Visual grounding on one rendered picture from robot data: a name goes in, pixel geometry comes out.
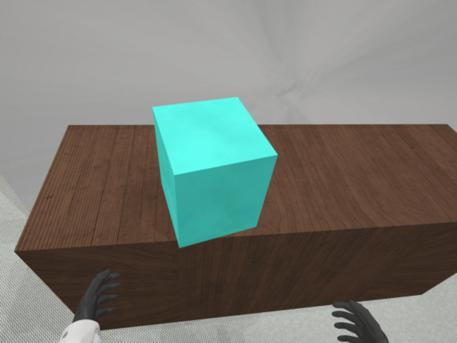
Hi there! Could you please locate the robot left forearm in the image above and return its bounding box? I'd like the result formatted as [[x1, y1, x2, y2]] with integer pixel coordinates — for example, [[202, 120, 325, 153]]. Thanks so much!
[[59, 319, 101, 343]]

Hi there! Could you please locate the carton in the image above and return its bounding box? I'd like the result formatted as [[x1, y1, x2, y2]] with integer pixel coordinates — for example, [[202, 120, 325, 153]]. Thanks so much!
[[152, 97, 278, 248]]

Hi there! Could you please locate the pedestal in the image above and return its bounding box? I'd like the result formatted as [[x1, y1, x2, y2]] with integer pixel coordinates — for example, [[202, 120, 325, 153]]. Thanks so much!
[[14, 124, 457, 331]]

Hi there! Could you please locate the right robot hand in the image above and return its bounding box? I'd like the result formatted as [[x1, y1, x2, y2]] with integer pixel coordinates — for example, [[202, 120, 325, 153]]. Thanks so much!
[[332, 300, 389, 343]]

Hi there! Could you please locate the left robot hand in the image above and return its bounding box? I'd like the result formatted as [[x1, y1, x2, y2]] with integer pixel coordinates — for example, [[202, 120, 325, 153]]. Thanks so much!
[[72, 269, 120, 323]]

